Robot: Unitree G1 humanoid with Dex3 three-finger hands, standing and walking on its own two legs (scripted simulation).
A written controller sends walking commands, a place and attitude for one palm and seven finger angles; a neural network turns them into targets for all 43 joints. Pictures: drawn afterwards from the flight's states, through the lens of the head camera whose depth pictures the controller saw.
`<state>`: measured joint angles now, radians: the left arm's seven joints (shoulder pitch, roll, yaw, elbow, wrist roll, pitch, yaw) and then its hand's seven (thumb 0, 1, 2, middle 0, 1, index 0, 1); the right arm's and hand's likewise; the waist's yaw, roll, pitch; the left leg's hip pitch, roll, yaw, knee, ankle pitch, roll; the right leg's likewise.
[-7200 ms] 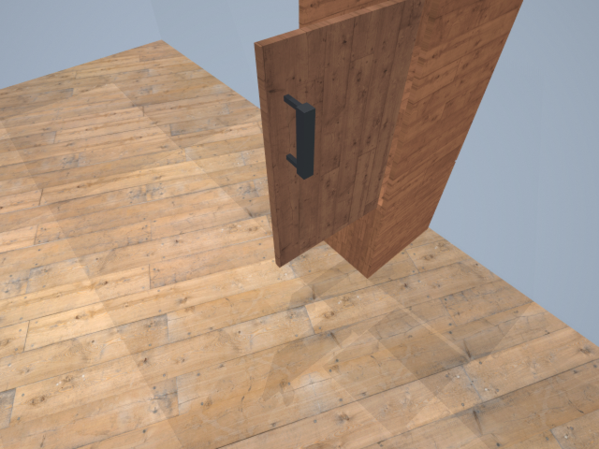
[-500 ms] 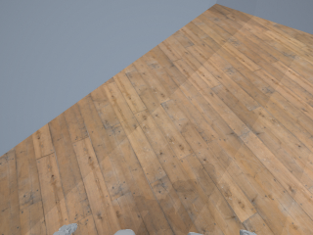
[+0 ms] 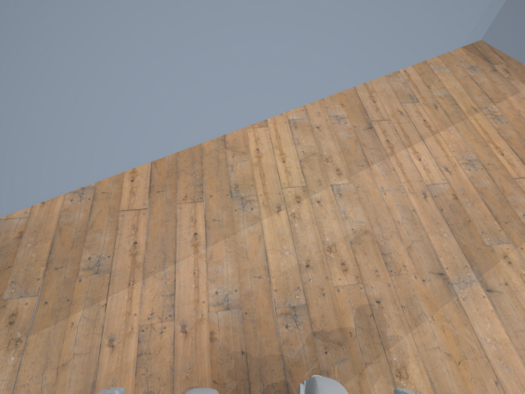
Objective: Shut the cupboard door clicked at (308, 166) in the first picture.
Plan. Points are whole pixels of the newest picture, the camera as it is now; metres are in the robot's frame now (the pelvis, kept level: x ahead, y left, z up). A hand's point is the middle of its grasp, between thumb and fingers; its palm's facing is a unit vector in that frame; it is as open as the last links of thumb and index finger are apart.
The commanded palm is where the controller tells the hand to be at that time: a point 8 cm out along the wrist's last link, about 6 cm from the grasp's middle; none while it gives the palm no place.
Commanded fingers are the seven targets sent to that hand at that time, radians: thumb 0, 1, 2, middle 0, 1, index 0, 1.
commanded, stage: walk to a spot facing it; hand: left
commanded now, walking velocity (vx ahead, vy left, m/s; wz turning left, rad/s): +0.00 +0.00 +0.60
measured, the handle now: out of the picture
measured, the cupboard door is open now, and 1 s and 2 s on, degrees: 86 86 86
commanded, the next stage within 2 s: none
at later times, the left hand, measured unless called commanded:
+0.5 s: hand out of the picture -0.01 +0.18 -0.19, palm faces +0.34 -0.92 -0.21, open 7.4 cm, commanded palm none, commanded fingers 0.00 0.90 0.90 -0.20 -0.30 -0.20 -0.30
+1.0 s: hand out of the picture -0.03 +0.14 -0.15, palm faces +0.58 -0.78 -0.24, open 7.4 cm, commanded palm none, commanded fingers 0.00 0.90 0.90 -0.20 -0.30 -0.20 -0.30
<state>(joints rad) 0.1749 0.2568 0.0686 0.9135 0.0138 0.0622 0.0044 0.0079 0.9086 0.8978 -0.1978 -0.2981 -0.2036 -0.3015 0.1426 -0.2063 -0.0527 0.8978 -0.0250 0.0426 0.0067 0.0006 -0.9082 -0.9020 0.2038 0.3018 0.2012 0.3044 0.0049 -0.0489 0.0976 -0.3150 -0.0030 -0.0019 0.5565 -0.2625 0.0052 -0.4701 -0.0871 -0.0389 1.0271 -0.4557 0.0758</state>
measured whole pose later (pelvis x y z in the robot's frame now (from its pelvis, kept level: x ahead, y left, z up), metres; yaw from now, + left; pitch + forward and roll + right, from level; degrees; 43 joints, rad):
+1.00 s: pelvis +0.03 -0.06 +0.01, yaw +37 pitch +0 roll +2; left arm 0.21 0.20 0.03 0.88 0.03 0.01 0.01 0.00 0.91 0.90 -0.20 -0.30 -0.21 -0.30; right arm 0.14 -0.24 -0.08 0.92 -0.01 0.09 0.04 0.00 -0.91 -0.90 0.20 0.30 0.20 0.30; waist -0.01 -0.03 0.11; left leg -0.44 0.01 0.05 0.92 -0.46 -0.07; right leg -0.21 -0.12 -0.16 0.52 -0.30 0.02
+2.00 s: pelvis +0.14 +0.14 -0.01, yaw +71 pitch +0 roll +0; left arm 0.37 0.21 0.05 1.08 0.02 0.00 -0.02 0.01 0.91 0.90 -0.20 -0.30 -0.20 -0.30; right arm 0.06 -0.18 -0.03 0.91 -0.02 -0.05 0.01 0.00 -0.91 -0.90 0.20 0.30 0.20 0.30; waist 0.06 -0.06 0.11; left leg -0.36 0.00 0.13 0.61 -0.25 0.06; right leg -0.40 -0.16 -0.08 1.23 -0.39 0.05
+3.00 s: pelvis +0.24 +0.57 +0.01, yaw +81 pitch +0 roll -1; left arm 0.28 0.17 0.05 1.07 0.03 -0.02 -0.02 0.01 0.91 0.90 -0.19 -0.30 -0.20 -0.30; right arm 0.20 -0.16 -0.05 1.02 -0.02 -0.07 -0.02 -0.01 -0.94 -0.90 0.20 0.30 0.20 0.30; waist 0.04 -0.05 0.05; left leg -0.24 -0.03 0.15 0.43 -0.21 0.10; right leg -0.55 -0.14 -0.04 1.13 -0.25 0.02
